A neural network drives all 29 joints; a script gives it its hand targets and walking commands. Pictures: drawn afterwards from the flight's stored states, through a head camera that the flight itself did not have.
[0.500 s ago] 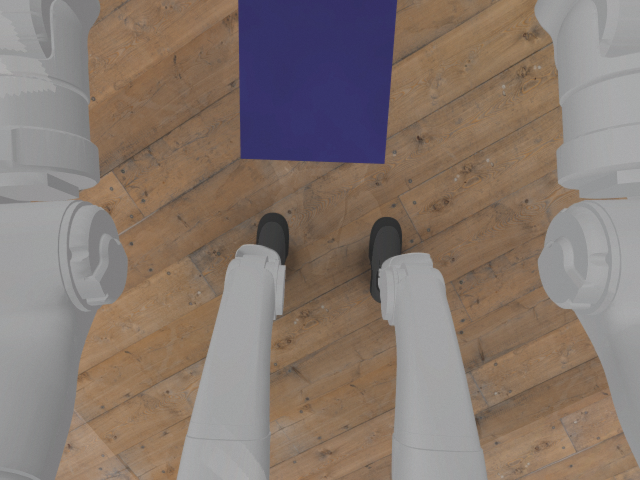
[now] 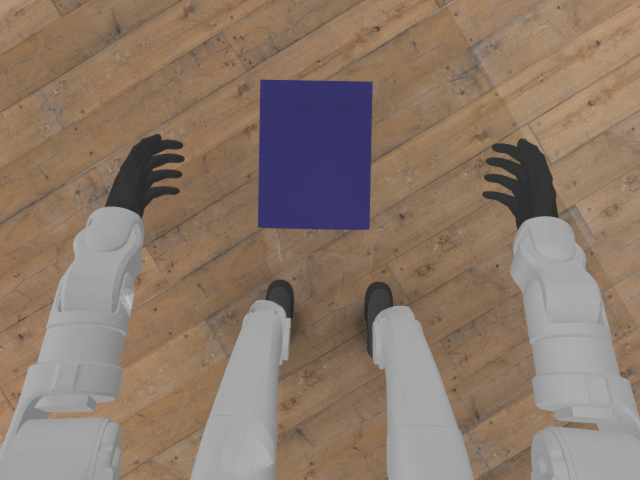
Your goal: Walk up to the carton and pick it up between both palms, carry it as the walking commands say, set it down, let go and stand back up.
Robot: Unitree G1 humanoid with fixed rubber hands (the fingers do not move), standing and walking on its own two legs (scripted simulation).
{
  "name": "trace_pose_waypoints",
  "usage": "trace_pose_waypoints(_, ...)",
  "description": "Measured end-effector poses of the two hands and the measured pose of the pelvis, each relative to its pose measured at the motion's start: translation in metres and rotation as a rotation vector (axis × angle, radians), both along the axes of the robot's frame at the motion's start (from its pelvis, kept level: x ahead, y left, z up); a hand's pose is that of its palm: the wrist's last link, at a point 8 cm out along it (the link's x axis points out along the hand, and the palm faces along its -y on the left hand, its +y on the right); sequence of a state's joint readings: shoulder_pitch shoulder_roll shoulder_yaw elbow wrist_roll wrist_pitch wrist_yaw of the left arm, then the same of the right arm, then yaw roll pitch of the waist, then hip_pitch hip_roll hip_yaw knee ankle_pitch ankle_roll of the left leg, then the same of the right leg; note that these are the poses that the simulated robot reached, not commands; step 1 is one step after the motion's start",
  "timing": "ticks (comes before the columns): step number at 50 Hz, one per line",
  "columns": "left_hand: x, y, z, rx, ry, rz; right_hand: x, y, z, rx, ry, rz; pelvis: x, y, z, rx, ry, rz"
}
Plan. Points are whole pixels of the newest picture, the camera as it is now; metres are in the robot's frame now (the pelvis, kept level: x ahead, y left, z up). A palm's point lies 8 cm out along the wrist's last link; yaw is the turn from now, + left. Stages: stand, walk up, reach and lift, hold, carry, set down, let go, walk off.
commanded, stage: let go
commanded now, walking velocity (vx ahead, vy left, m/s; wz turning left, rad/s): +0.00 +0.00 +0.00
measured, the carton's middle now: (315, 167) +0.50 +0.05 -0.57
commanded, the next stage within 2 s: stand in 0.98 s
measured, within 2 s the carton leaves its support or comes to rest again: neither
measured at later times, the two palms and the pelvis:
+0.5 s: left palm (60, 349) +0.24 +0.25 -0.02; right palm (624, 357) +0.26 -0.24 -0.02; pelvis +0.07 +0.00 +0.06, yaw +0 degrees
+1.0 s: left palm (47, 365) +0.23 +0.25 -0.01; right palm out of the picture +0.25 -0.24 +0.00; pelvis +0.08 +0.00 +0.06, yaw +0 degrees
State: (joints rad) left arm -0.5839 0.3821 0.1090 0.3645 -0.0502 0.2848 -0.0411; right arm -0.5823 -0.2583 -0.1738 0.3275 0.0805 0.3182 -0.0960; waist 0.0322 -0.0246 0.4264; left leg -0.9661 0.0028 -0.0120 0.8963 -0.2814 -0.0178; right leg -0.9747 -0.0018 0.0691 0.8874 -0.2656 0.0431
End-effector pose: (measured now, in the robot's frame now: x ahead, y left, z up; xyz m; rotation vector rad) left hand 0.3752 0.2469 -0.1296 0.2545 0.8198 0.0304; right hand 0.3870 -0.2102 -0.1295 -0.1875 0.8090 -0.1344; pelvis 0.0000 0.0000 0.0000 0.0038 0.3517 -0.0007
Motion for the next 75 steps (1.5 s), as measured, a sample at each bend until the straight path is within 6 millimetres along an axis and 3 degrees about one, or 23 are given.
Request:
trace_pose_waypoints(8,-0.047,0.002,0.074,-0.039,-0.060,0.043,-0.036,-0.013,0.070,0.069,-0.058,-0.024,0.020,-0.003,0.018,0.003,-0.001,0.000)
trace_pose_waypoints(13,-0.079,0.007,0.089,-0.041,-0.025,0.066,-0.054,-0.015,0.090,0.095,-0.062,-0.023,0.031,-0.003,0.030,0.002,-0.076,-0.001)
trace_pose_waypoints(19,-0.118,0.004,0.095,-0.053,0.030,0.069,-0.096,-0.021,0.096,0.094,-0.010,-0.047,0.051,0.000,0.045,-0.002,-0.163,0.000)
trace_pose_waypoints(26,-0.138,0.002,0.109,-0.064,0.016,0.088,-0.134,-0.028,0.108,0.078,0.022,-0.061,0.074,0.002,0.056,-0.004,-0.240,0.001)
trace_pose_waypoints(36,-0.136,0.001,0.127,-0.059,-0.037,0.077,-0.126,-0.025,0.128,0.096,-0.049,-0.040,0.086,0.002,0.063,-0.005,-0.342,0.001)
trace_pose_waypoints(49,-0.143,-0.001,0.125,-0.034,0.011,0.083,-0.133,-0.026,0.127,0.107,-0.016,-0.044,0.085,0.001,0.063,-0.003,-0.388,0.001)
trace_pose_waypoints(56,-0.150,0.007,0.116,0.009,0.010,0.135,-0.145,-0.043,0.112,0.057,0.021,-0.086,0.093,0.000,0.061,-0.002,-0.387,0.001)
trace_pose_waypoints(64,-0.162,0.010,0.109,0.035,0.029,0.152,-0.139,-0.062,0.110,0.017,0.015,-0.093,0.103,-0.002,0.060,0.000,-0.374,0.001)
trace_pose_waypoints(75,-0.165,0.011,0.103,0.034,0.029,0.167,-0.139,-0.066,0.115,-0.010,0.001,-0.104,0.105,-0.002,0.060,0.000,-0.373,0.001)
